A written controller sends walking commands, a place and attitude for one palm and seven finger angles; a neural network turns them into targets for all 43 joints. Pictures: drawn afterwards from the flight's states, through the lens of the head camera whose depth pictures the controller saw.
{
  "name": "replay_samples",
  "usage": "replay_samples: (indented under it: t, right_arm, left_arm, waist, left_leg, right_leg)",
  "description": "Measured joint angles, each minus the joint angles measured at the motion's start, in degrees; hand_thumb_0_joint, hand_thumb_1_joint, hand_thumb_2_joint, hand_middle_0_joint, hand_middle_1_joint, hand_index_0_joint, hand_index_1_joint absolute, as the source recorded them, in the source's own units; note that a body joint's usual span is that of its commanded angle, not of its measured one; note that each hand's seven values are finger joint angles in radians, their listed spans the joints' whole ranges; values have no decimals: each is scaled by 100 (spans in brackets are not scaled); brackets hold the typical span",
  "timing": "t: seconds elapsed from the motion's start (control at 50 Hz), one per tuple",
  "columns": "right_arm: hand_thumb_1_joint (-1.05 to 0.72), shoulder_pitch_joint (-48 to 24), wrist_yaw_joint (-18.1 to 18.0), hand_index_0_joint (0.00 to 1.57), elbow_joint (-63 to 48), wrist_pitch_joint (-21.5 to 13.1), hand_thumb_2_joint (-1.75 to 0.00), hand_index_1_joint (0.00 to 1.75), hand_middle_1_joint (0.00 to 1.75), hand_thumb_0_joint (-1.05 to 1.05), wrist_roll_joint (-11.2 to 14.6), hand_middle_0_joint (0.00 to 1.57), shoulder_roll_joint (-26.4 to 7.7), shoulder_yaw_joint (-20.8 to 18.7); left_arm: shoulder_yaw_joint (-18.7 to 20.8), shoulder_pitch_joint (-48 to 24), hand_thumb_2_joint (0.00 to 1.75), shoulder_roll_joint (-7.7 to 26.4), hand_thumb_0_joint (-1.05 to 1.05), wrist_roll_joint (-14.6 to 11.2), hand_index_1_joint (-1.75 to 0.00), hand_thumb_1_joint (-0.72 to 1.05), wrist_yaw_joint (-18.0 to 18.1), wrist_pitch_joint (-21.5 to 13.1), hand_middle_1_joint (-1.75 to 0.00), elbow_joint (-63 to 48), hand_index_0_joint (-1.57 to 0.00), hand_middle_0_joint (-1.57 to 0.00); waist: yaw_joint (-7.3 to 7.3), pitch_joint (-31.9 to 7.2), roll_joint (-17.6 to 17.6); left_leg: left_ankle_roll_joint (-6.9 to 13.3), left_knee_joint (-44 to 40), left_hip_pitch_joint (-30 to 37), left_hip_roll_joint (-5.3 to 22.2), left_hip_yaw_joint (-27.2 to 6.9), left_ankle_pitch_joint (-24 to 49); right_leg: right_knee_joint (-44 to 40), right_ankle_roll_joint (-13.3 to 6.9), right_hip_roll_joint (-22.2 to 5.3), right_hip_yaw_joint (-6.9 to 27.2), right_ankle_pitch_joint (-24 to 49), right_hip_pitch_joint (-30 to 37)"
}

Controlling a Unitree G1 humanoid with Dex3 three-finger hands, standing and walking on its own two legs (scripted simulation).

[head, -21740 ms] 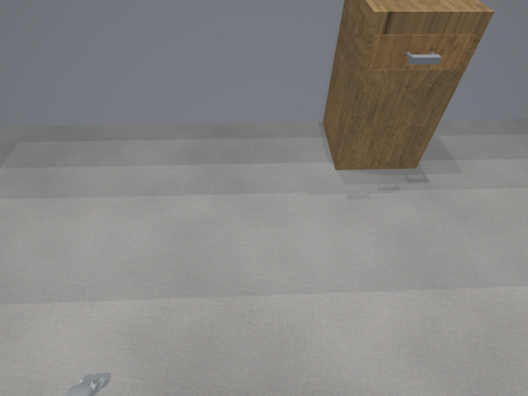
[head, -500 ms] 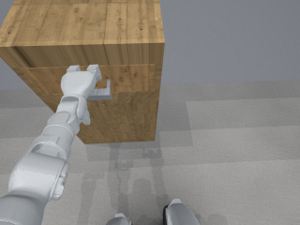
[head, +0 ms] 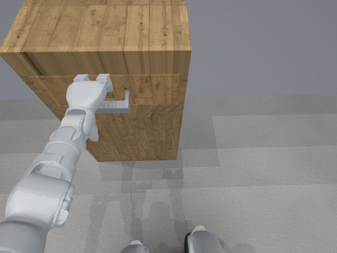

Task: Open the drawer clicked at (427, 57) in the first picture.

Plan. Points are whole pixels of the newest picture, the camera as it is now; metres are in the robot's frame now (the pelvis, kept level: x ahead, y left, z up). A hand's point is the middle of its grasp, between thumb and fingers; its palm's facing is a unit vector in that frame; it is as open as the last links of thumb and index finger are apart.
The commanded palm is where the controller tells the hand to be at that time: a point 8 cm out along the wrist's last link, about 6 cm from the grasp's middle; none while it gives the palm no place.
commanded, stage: re-aim the fingers above the handle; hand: left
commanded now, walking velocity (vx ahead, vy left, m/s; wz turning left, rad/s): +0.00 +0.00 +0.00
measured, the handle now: (110, 100) +0.54 +0.15 -0.06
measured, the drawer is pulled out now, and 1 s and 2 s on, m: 0.00 0.00 0.00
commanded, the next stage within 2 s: lower the fingers behind the handle in 0.62 s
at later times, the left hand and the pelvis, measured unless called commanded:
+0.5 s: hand (104, 106) +0.48 +0.14 +0.00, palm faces -0.09 -0.05 -0.99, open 13.8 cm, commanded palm +0.46 +0.17 +0.05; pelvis +0.01 +0.00 +0.01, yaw +0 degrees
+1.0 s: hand (104, 108) +0.49 +0.15 -0.02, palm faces -0.04 -0.05 -1.00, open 13.8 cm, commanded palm +0.46 +0.17 +0.03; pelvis +0.00 -0.01 -0.01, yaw +0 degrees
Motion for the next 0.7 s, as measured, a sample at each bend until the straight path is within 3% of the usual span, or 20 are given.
replay_samples:
  t: [0.1,0.2,0.26,0.32,0.38,0.44,0.5,0.56,0.64,0.7]
  right_arm:
    - [-90,-48,102,20,35,2,-90,30,30,1,-99,20,-81,-41]
    - [-90,-178,239,20,-14,134,-90,30,30,1,-145,20,-109,-69]
    - [-90,-231,272,20,-24,233,-90,30,30,1,-104,20,-69,-69]
    - [-90,-202,247,20,-25,298,-90,30,30,1,-45,20,-1,-67]
    - [-90,-110,180,20,-10,305,-90,30,30,1,-4,20,66,-65]
    - [-90,-52,112,20,34,249,-90,30,30,1,8,20,105,-31]
    - [-90,-83,99,20,53,192,-90,30,30,1,-15,20,93,28]
    - [-90,-176,122,20,16,166,-90,30,30,1,-61,20,37,67]
    - [-90,-293,170,20,-73,192,-90,30,30,1,-104,20,-59,38]
    - [-90,-318,189,20,-95,220,-90,30,30,1,-77,20,-107,-24]
  left_arm:
    - [219,35,30,-177,0,222,-120,-49,462,-241,-120,-32,-32,-32]
    - [465,91,30,-173,0,387,-120,-49,940,239,-120,-15,-32,-32]
    - [437,108,30,-138,0,312,-120,-48,914,645,-120,16,-32,-32]
    - [308,175,30,-156,0,98,-120,-48,626,838,-120,-41,-32,-32]
    - [66,260,30,-242,0,-86,-120,-48,289,758,-120,-163,-32,-32]
    - [-142,244,30,-358,-1,-88,-120,-48,134,458,-120,-177,-32,-32]
    - [-73,176,30,-447,0,34,-120,-49,228,138,-120,-110,-32,-32]
    - [177,115,30,-417,0,193,-120,-49,511,39,-120,-19,-32,-32]
    - [480,136,30,-216,0,369,-120,-49,860,313,-120,9,-32,-32]
    - [487,183,30,-84,0,342,-120,-48,885,625,-120,59,-32,-32]
  waist:
    - [-73,-136,-35]
    - [-104,-110,33]
    - [-59,-9,86]
    - [9,55,129]
    - [76,54,150]
    - [81,19,115]
    - [21,-29,41]
    - [-66,-63,-16]
    - [-95,-33,-8]
    - [-26,39,45]
  left_leg:
    - [2,260,-221,6,-21,-143]
    - [15,383,-356,25,49,-204]
    - [27,296,-266,32,84,-169]
    - [26,92,-60,27,87,-83]
    - [18,-131,199,19,53,-1]
    - [5,-241,371,6,5,33]
    - [-8,-201,361,5,-2,12]
    - [-16,-67,205,16,43,-35]
    - [-19,92,-29,37,133,-76]
    - [-19,104,-90,41,160,-61]
  right_leg:
    - [230,-1,-1,-19,-124,-210]
    - [353,22,22,51,-153,-377]
    - [271,35,36,86,-109,-302]
    - [79,35,37,89,-36,-95]
    - [-138,30,32,56,23,180]
    - [-232,17,17,9,28,366]
    - [-168,-2,14,2,-5,345]
    - [-3,-18,27,47,-47,150]
    - [186,-25,54,135,-64,-139]
    - [205,-22,62,164,-43,-213]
